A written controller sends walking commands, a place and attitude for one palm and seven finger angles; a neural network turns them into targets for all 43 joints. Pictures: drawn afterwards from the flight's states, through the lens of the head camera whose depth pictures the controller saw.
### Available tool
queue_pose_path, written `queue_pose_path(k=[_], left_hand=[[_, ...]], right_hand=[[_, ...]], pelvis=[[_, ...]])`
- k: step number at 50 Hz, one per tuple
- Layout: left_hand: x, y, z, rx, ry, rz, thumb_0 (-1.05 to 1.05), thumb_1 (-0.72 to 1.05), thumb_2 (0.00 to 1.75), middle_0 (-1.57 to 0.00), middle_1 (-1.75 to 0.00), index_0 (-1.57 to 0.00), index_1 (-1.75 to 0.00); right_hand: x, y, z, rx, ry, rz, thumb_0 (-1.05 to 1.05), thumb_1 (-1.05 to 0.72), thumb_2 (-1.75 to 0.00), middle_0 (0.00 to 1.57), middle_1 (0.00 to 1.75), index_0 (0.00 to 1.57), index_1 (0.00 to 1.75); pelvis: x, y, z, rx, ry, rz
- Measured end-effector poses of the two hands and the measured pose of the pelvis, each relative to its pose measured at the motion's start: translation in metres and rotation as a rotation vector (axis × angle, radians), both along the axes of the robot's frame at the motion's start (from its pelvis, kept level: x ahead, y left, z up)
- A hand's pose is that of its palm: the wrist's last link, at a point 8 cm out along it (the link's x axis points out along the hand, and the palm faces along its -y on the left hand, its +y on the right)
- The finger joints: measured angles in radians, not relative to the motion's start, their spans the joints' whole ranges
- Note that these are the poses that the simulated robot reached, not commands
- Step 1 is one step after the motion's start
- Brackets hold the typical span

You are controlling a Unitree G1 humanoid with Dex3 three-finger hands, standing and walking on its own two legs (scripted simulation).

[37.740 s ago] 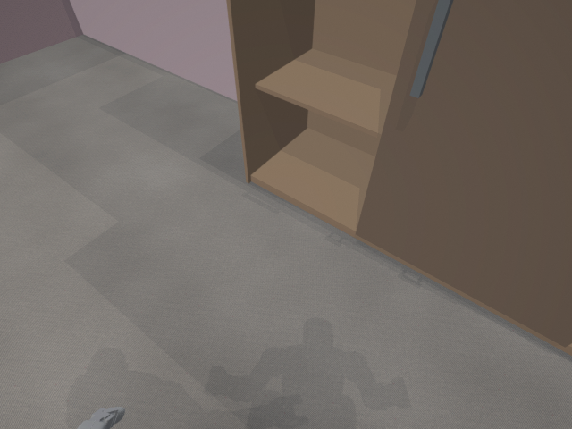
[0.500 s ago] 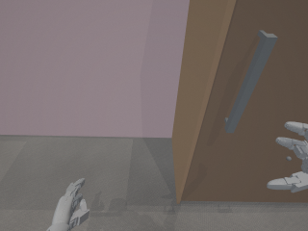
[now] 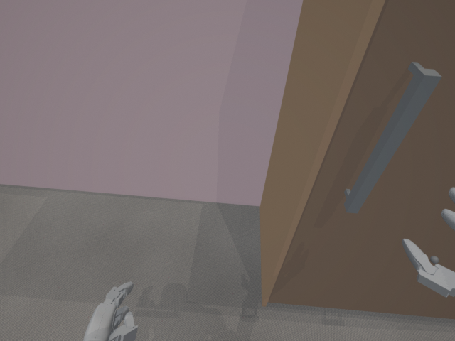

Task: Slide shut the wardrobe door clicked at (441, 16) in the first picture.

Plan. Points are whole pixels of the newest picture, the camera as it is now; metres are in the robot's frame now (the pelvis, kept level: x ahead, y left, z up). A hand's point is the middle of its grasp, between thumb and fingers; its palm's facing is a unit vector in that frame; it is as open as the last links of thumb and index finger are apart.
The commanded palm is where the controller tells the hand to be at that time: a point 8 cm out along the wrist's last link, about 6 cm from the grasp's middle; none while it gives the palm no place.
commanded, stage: draw the hand back to the body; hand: right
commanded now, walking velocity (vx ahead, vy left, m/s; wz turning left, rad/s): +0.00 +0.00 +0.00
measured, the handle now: (377, 148) +0.43 -0.29 +0.15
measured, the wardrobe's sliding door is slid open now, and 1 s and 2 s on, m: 0.00 0.00 0.00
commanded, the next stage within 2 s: step back with the hand held close in 0.52 s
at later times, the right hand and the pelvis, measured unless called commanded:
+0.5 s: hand (410, 259) +0.20 -0.23 +0.15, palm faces +0.47 +0.80 -0.37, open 7.5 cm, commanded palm +0.15 -0.27 +0.17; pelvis +0.02 +0.03 +0.00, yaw -1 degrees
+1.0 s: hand (407, 259) +0.20 -0.23 +0.15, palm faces +0.35 +0.80 -0.49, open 7.4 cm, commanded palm +0.14 -0.28 +0.17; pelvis -0.01 +0.02 -0.01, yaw +1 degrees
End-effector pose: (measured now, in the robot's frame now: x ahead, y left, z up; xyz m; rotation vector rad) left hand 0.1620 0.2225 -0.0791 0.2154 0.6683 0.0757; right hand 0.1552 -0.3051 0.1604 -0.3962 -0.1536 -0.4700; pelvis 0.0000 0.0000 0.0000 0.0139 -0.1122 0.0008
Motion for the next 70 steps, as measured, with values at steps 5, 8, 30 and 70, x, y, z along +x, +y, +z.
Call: queue_pose_path(k=[5,8,30,70], left_hand=[[0.013,0.008,0.005,0.006,-0.021,0.000,0.02,0.90,0.90,-0.20,-0.30,-0.20,-0.30],[0.020,0.011,0.007,0.006,-0.031,-0.007,0.02,0.90,0.90,-0.20,-0.30,-0.20,-0.30],[0.029,0.033,-0.006,-0.020,0.012,-0.007,0.02,0.90,0.90,-0.20,-0.30,-0.20,-0.30],[-0.087,-0.043,-0.011,0.048,0.076,-0.018,0.01,0.90,0.90,-0.20,-0.30,-0.20,-0.30]], right_hand=[[-0.003,0.008,0.003,-0.014,0.004,0.010,0.01,-0.51,-0.71,0.22,0.53,0.22,0.52],[-0.005,0.014,0.005,-0.018,0.005,0.009,0.01,-0.62,-0.77,0.22,0.46,0.22,0.46],[-0.001,0.045,0.006,-0.031,0.030,-0.009,0.02,-0.89,-0.90,0.21,0.31,0.21,0.30],[-0.112,-0.044,0.007,-0.142,-0.033,-0.025,0.02,-0.89,-0.90,0.21,0.30,0.21,0.30]], pelvis=[[0.005,0.004,0.000,-0.002,0.002,-0.001],[0.008,0.008,0.000,-0.004,0.004,-0.003],[0.016,0.038,-0.001,-0.019,0.012,-0.012],[-0.095,-0.036,-0.017,0.049,0.118,-0.060]])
